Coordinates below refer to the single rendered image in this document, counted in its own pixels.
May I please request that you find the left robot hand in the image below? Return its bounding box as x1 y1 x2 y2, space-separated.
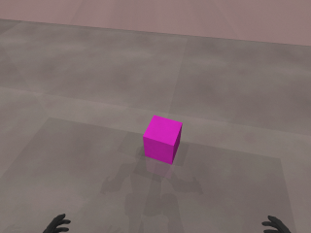
43 214 71 233

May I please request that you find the carton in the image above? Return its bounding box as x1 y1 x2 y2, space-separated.
143 115 183 165

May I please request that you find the right robot hand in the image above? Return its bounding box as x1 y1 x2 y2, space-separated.
262 216 291 233

